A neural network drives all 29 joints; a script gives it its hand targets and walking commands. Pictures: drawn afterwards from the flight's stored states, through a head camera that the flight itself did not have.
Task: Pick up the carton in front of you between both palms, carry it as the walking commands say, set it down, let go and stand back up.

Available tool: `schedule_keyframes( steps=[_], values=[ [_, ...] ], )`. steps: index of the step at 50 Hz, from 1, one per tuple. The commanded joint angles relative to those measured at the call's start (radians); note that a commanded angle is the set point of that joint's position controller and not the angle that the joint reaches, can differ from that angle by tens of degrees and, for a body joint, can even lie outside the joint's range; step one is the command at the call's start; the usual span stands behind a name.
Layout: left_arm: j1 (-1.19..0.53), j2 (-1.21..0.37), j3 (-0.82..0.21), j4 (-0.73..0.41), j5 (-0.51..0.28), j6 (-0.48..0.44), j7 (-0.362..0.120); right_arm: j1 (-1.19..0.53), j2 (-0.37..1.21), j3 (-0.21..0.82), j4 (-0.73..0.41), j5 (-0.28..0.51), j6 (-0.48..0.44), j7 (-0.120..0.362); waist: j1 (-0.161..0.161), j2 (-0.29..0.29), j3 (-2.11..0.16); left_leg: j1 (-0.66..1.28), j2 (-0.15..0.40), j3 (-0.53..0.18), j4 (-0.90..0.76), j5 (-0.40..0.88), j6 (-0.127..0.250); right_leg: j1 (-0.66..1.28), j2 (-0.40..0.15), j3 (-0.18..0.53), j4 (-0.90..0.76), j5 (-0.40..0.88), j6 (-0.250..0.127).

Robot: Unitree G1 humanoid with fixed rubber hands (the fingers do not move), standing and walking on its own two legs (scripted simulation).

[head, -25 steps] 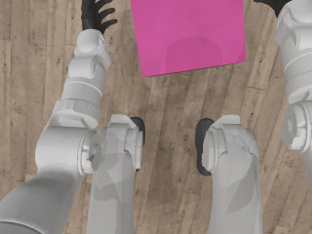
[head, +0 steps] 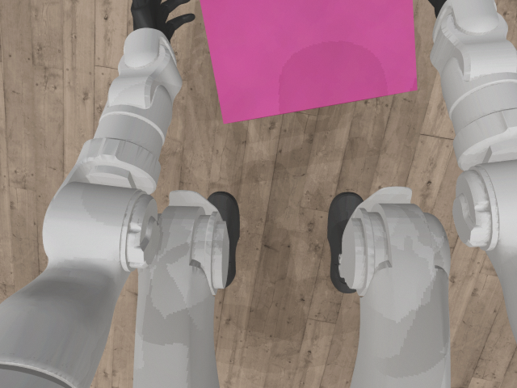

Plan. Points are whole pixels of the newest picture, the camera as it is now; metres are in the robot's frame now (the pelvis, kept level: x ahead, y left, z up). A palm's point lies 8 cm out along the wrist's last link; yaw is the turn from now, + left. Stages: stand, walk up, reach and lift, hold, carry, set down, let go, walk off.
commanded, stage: reach and lift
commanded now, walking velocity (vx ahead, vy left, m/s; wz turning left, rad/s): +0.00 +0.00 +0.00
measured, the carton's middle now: (300, 36) +0.51 -0.05 -0.25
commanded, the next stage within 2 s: none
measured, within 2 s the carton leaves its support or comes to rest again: leaves its support in 0.44 s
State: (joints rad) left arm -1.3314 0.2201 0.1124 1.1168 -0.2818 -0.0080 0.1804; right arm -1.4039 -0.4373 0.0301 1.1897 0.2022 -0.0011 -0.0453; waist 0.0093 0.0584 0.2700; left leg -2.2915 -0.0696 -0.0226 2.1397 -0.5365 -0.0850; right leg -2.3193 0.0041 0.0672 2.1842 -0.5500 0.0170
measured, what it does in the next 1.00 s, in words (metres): rises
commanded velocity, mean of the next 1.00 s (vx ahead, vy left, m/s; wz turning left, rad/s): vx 0.00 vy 0.00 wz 0.00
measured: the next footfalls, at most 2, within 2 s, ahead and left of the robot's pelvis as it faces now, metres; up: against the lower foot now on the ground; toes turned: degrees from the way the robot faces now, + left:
none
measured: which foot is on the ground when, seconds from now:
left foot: down 0.00-1.00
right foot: down 0.00-1.00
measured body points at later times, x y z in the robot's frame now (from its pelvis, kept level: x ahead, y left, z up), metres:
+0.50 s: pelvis +0.00 +0.00 +0.00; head +0.35 -0.05 +0.28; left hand +0.54 +0.11 -0.16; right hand +0.54 -0.19 -0.17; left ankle +0.13 +0.13 -0.34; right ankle +0.11 -0.13 -0.34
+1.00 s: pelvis +0.00 +0.01 +0.10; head +0.26 -0.05 +0.46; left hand +0.50 +0.10 +0.03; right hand +0.50 -0.20 +0.02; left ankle +0.13 +0.14 -0.34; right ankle +0.11 -0.13 -0.34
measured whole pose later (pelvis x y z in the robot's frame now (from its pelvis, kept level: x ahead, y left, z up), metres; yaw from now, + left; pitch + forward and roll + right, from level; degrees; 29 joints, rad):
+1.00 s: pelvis +0.00 +0.01 +0.10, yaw -4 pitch +42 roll +2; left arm -0.99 -0.08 0.56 0.69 0.15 0.27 0.13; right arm -1.10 -0.12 -0.33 0.85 -0.19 0.33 -0.02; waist 0.01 0.05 -0.15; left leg -2.05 -0.14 -0.09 1.83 -0.52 -0.10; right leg -2.09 0.11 0.11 1.83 -0.49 0.07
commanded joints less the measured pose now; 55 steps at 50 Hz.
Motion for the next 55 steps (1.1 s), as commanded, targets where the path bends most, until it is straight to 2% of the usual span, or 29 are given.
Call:
schedule_keyframes(
  steps=[1,2,3,6,8,12,13,15,16,17,18,20,21,22,23,24,25,26,28,29,31,34,38,39,45,51,53,54,55],
  values=[
    [-0.151,-0.002,0.019,-0.060,0.024,-0.015,-0.014,-0.235,-0.031,0.041,-0.044,-0.006,-0.013,0.006,-0.012,-0.129,-1.105,0.498,-0.018,0.121,-0.147,0.225,0.005,0.645,-0.006,-0.046,-0.224,0.217,-0.005],
    [-0.152,0.044,0.047,-0.090,0.027,-0.028,-0.004,-0.252,-0.066,-0.004,-0.080,-0.034,-0.027,0.000,-0.059,-0.181,-1.099,0.432,-0.012,0.094,-0.138,0.230,0.008,0.666,-0.020,-0.054,-0.199,0.263,-0.002],
    [-0.117,-0.003,0.031,-0.129,0.045,-0.040,0.005,-0.243,-0.068,-0.046,-0.061,-0.010,-0.028,-0.004,0.007,-0.094,-1.151,0.513,-0.012,0.098,-0.161,0.259,-0.001,0.623,-0.014,-0.057,-0.201,0.272,-0.004],
    [-0.185,-0.005,0.033,-0.111,0.059,-0.031,0.013,-0.322,-0.008,0.018,-0.121,-0.030,-0.025,-0.008,-0.019,-0.169,-1.069,0.451,-0.009,0.115,-0.145,0.203,0.009,0.676,-0.001,-0.037,-0.251,0.231,-0.001],
    [-0.234,-0.219,-0.021,-0.108,0.022,-0.017,-0.010,-0.398,0.113,0.031,-0.107,0.004,-0.017,0.011,-0.029,-0.074,-1.128,0.556,-0.023,0.104,-0.159,0.237,0.002,0.656,0.009,-0.059,-0.232,0.238,-0.016],
    [-0.413,-0.529,-0.019,-0.108,0.131,0.004,-0.107,-0.494,0.585,0.094,-0.116,-0.102,0.023,0.104,-0.033,-0.162,-1.070,0.530,-0.067,0.087,-0.143,0.258,0.019,0.595,0.035,-0.054,-0.240,0.242,-0.003],
    [-0.479,-0.685,-0.049,-0.141,0.135,0.013,-0.131,-0.526,0.655,0.101,-0.102,-0.071,0.021,0.128,-0.046,-0.085,-1.087,0.510,-0.086,0.105,-0.133,0.262,0.012,0.607,0.065,-0.055,-0.244,0.270,-0.024],
    [-0.468,-0.812,-0.054,-0.177,0.173,0.029,-0.180,-0.427,0.805,0.113,-0.098,-0.084,0.035,0.159,0.008,-0.091,-1.064,0.475,-0.100,0.142,-0.130,0.314,0.011,0.582,0.086,-0.051,-0.239,0.332,-0.018],
    [-0.477,-0.776,-0.045,-0.122,0.165,0.041,-0.194,-0.472,0.843,0.120,-0.117,-0.099,0.051,0.166,-0.024,-0.140,-1.079,0.448,-0.079,0.119,-0.108,0.287,0.014,0.616,0.059,-0.059,-0.195,0.362,-0.001],
    [-0.484,-0.815,-0.018,-0.117,0.200,0.047,-0.201,-0.530,0.877,0.142,-0.152,-0.079,0.050,0.182,0.046,-0.129,-1.013,0.447,-0.089,0.129,-0.104,0.264,0.032,0.571,0.077,-0.033,-0.226,0.314,-0.010],
    [-0.456,-0.859,-0.045,-0.127,0.192,0.057,-0.209,-0.488,0.879,0.091,-0.167,-0.108,0.059,0.192,-0.045,-0.099,-1.049,0.439,-0.094,0.131,-0.128,0.215,0.019,0.593,0.072,-0.082,-0.197,0.289,0.001],
    [-0.515,-0.940,-0.060,-0.258,0.169,0.054,-0.230,-0.494,0.977,0.132,-0.229,-0.071,0.060,0.200,-0.005,-0.123,-1.151,0.451,-0.112,0.138,-0.109,0.295,0.035,0.617,0.105,-0.061,-0.211,0.330,-0.021],
    [-0.492,-0.955,-0.087,-0.214,0.156,0.069,-0.227,-0.425,0.976,0.111,-0.186,-0.075,0.071,0.197,-0.080,-0.074,-1.178,0.454,-0.098,0.143,-0.079,0.299,0.021,0.656,0.077,-0.070,-0.189,0.399,-0.027],
    [-0.496,-0.956,-0.103,-0.266,0.161,0.068,-0.225,-0.441,1.031,0.114,-0.283,-0.078,0.072,0.204,-0.021,-0.085,-1.224,0.504,-0.118,0.151,-0.097,0.288,0.035,0.656,0.106,-0.077,-0.211,0.346,-0.031],
    [-0.576,-1.051,-0.165,-0.347,0.117,0.078,-0.230,-0.516,1.047,0.147,-0.345,-0.068,0.071,0.200,-0.122,-0.127,-1.400,0.538,-0.115,0.117,-0.096,0.346,0.044,0.767,0.109,-0.085,-0.196,0.462,-0.028],
    [-0.529,-1.067,-0.202,-0.366,0.084,0.091,-0.219,-0.513,1.022,0.190,-0.335,-0.057,0.082,0.181,-0.059,-0.073,-1.478,0.586,-0.121,0.130,-0.110,0.382,0.009,0.809,0.090,-0.104,-0.174,0.472,-0.016],
    [-0.549,-1.102,-0.198,-0.379,0.058,0.095,-0.221,-0.519,1.086,0.234,-0.487,-0.028,0.076,0.175,-0.121,-0.116,-1.549,0.601,-0.122,0.137,-0.072,0.424,0.023,0.849,0.103,-0.101,-0.187,0.531,-0.031],
    [-0.442,-1.132,-0.209,-0.365,0.090,0.112,-0.209,-0.589,1.088,0.258,-0.572,0.009,0.072,0.175,-0.008,-0.083,-1.636,0.656,-0.131,0.146,-0.089,0.467,0.031,0.877,0.102,-0.091,-0.181,0.553,-0.025],
    [-0.455,-1.154,-0.232,-0.431,0.084,0.130,-0.199,-0.452,1.139,0.234,-0.499,-0.018,0.119,0.179,-0.114,-0.084,-1.599,0.668,-0.146,0.137,-0.136,0.400,0.010,0.855,0.111,-0.138,-0.212,0.465,-0.021],
    [-0.515,-1.122,-0.251,-0.496,0.103,0.143,-0.210,-0.465,1.167,0.248,-0.469,-0.014,0.146,0.181,-0.074,-0.128,-1.548,0.624,-0.131,0.130,-0.147,0.330,0.027,0.831,0.114,-0.119,-0.249,0.385,-0.014],
    [-0.523,-1.148,-0.263,-0.517,0.088,0.164,-0.208,-0.405,1.158,0.236,-0.454,-0.074,0.178,0.184,-0.139,-0.099,-1.585,0.623,-0.141,0.137,-0.171,0.282,0.023,0.870,0.116,-0.127,-0.271,0.362,-0.019],
    [-0.553,-1.114,-0.276,-0.588,0.144,0.188,-0.190,-0.410,1.273,0.252,-0.537,-0.017,0.211,0.197,-0.013,-0.060,-1.608,0.705,-0.135,0.162,-0.237,0.227,0.046,0.820,0.137,-0.119,-0.335,0.235,-0.026],
    [-0.437,-1.199,-0.109,-0.427,0.291,0.238,-0.232,-0.281,1.264,0.091,-0.379,-0.181,0.247,0.233,-0.034,-0.091,-1.324,0.536,-0.136,0.139,-0.310,0.086,0.048,0.708,0.150,-0.126,-0.408,0.118,-0.028],
    [-0.400,-1.192,-0.094,-0.441,0.325,0.252,-0.237,-0.239,1.304,0.069,-0.390,-0.222,0.261,0.237,0.012,-0.115,-1.370,0.596,-0.141,0.137,-0.348,0.095,0.067,0.713,0.136,-0.122,-0.429,0.116,-0.012],
    [-0.324,-1.204,0.078,-0.269,0.414,0.298,-0.287,-0.268,1.295,-0.043,-0.300,-0.316,0.283,0.251,0.009,-0.153,-1.178,0.554,-0.127,0.119,-0.445,0.028,0.067,0.681,0.133,-0.135,-0.537,0.032,-0.016],
    [-0.330,-1.274,-0.155,-0.424,0.284,0.311,-0.299,-0.239,1.398,0.038,-0.457,-0.265,0.303,0.247,-0.055,-0.140,-1.458,0.725,-0.133,0.117,-0.552,0.056,0.034,0.974,0.144,-0.154,-0.617,0.116,0.000],
    [-0.314,-1.299,-0.179,-0.414,0.283,0.315,-0.310,-0.212,1.447,0.084,-0.461,-0.233,0.311,0.239,-0.049,-0.118,-1.513,0.711,-0.136,0.131,-0.562,0.104,0.025,1.105,0.156,-0.122,-0.656,0.189,-0.004],
    [-0.299,-1.251,-0.202,-0.457,0.286,0.310,-0.311,-0.160,1.496,0.106,-0.464,-0.224,0.322,0.246,0.012,-0.164,-1.491,0.761,-0.118,0.124,-0.567,0.107,0.043,1.085,0.150,-0.124,-0.641,0.179,0.018],
    [-0.305,-1.311,-0.220,-0.457,0.283,0.321,-0.316,-0.175,1.478,0.096,-0.504,-0.222,0.317,0.244,-0.036,-0.079,-1.511,0.767,-0.131,0.133,-0.583,0.107,0.028,1.087,0.158,-0.125,-0.663,0.173,-0.001]
  ],
)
